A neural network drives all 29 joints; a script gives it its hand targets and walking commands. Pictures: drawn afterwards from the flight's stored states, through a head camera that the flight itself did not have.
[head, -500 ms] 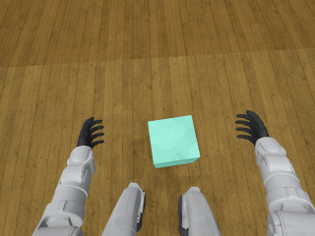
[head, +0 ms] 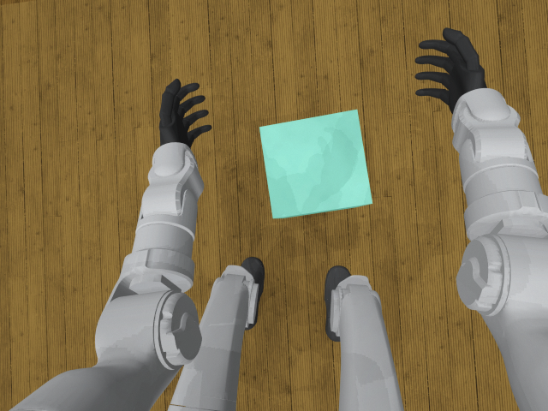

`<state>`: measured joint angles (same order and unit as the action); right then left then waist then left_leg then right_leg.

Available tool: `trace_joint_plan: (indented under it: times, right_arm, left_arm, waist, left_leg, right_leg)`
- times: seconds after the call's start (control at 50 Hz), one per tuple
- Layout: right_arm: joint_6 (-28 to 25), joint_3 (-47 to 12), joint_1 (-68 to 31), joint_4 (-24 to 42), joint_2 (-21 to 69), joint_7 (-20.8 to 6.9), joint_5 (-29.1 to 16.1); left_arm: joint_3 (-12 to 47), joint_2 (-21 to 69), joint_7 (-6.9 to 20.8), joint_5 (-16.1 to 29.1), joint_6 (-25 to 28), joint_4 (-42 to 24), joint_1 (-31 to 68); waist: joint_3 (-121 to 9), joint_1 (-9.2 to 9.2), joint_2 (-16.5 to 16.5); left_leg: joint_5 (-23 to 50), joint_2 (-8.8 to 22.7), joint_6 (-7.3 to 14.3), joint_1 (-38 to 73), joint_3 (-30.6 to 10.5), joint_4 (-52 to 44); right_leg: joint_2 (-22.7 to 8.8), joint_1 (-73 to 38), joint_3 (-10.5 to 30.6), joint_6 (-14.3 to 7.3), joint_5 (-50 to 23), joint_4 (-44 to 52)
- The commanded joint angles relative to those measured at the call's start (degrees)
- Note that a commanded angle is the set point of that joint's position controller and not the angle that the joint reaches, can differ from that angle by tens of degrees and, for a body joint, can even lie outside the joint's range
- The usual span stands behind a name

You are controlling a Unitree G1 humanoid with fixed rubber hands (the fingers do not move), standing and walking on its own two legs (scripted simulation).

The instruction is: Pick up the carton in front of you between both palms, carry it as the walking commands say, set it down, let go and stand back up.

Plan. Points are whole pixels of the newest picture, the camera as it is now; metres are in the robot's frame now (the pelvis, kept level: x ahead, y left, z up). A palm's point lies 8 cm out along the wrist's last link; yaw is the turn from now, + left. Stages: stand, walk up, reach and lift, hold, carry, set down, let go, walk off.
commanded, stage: reach and lift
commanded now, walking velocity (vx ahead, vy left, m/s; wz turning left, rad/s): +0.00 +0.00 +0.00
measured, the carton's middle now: (314, 172) +0.46 -0.02 -0.50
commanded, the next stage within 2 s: none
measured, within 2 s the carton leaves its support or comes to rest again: leaves its support in 1.54 s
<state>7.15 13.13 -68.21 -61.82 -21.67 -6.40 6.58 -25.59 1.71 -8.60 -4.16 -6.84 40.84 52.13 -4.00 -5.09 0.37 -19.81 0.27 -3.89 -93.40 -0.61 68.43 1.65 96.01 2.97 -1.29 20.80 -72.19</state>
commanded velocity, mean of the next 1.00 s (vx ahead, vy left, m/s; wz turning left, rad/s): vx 0.00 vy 0.00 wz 0.00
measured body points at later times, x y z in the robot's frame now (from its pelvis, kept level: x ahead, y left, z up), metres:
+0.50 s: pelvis -0.04 +0.02 -0.19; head +0.31 -0.01 +0.09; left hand +0.45 +0.18 -0.36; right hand +0.51 -0.20 -0.36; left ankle +0.09 +0.16 -0.59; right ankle +0.08 -0.10 -0.59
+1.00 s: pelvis -0.04 +0.02 -0.25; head +0.32 -0.02 +0.02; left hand +0.47 +0.19 -0.42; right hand +0.51 -0.17 -0.44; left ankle +0.08 +0.16 -0.59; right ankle +0.08 -0.10 -0.59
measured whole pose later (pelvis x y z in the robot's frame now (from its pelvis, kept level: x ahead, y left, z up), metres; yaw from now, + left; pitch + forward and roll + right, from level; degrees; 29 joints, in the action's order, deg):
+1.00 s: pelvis -0.04 +0.02 -0.25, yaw +4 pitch +38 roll +5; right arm 0.4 -4.2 -80.2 -68.8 -27.4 0.9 -10.4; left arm -8.0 -10.3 -11.4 17.4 0.6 61.3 71.9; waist 15.7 -2.6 -4.6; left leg -30.6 -5.3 -5.9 -130.0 -1.2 121.9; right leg -0.2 131.7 3.7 -0.2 32.7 -125.9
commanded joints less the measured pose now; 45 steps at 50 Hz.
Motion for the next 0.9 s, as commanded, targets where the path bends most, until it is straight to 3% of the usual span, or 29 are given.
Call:
trace_joint_plan:
  times: [0.0,0.1,0.2,0.34,0.44,0.52,0.66,0.74,0.88]
  right_arm:
    - [-2.2,0.6,-8.5,4.3,-2.6,1.3,0.2]
    - [-4.3,-1.1,-6.3,6.0,-2.9,3.4,-2.4]
    - [-5.7,-5.2,-8.6,10.3,-7.6,4.9,-7.8]
    - [-4.6,-9.2,-16.3,12.8,-13.0,4.9,-13.9]
    - [-3.5,-10.7,-20.9,5.4,-13.7,4.5,-15.1]
    - [-4.1,-11.8,-24.6,-0.6,-14.5,4.4,-15.7]
    - [-7.0,-14.7,-29.2,-4.7,-15.8,5.4,-16.9]
    - [-8.2,-16.3,-30.7,-2.0,-15.5,6.4,-17.7]
    - [-7.8,-17.0,-27.4,0.2,-12.3,7.6,-17.5]
  left_arm:
    - [-0.9,-4.6,0.8,-0.7,3.2,-2.4,4.9]
    - [1.2,-5.8,0.6,1.9,5.8,-0.6,4.1]
    - [7.0,-8.4,-0.9,7.9,6.6,-2.7,5.5]
    - [11.8,-10.7,-3.7,12.9,4.5,-6.4,12.4]
    - [11.8,-11.4,-4.7,13.3,3.0,-1.3,19.2]
    - [11.5,-12.5,-4.5,13.4,3.6,4.2,24.2]
    - [14.6,-11.8,-2.8,17.7,5.8,14.7,27.7]
    - [17.1,-11.4,-2.5,21.6,7.1,16.1,28.5]
    - [18.1,-11.8,-2.9,23.1,8.3,14.8,26.3]
  waist:
    - [-48.5,-0.11,8.7]
    - [-52.1,1.07,8.1]
    - [-60.8,2.50,8.2]
    - [-64.2,2.34,8.4]
    - [-52.0,1.79,7.2]
    - [-45.8,1.86,5.7]
    - [-43.2,4.02,5.0]
    - [-46.9,5.49,7.5]
    - [-48.7,5.79,8.8]
  left_leg:
    - [11.4,-5.3,-1.2,5.8,6.9,3.1]
    - [14.5,-5.3,-1.7,-1.0,6.6,12.1]
    - [17.5,-5.6,-2.1,-1.2,6.0,21.1]
    - [10.7,-4.9,-1.7,1.4,6.3,30.2]
    - [-0.2,-4.0,-1.2,-2.4,6.4,34.4]
    - [-2.6,-3.5,-1.1,-3.6,6.0,38.2]
    - [1.2,-3.8,-1.4,-4.7,5.3,44.2]
    - [4.8,-4.4,-1.8,-6.5,5.7,46.7]
    - [7.0,-5.4,-1.7,-10.2,6.6,47.6]
  right_leg:
    - [1.0,-35.4,1.4,1.8,-23.3,0.0]
    - [0.9,-26.8,1.5,1.8,-27.4,-9.4]
    - [0.6,-24.4,0.2,2.2,-28.1,-18.9]
    - [0.0,-16.6,-2.4,2.4,-13.8,-26.8]
    - [-1.4,-5.8,-2.1,1.9,0.9,-29.4]
    - [-2.3,0.1,-1.3,1.5,5.4,-32.3]
    - [-3.5,2.2,-0.1,1.0,1.3,-37.8]
    - [-3.7,-3.3,0.0,1.3,-4.3,-40.0]
    - [-3.1,-9.5,0.0,1.7,-10.4,-41.6]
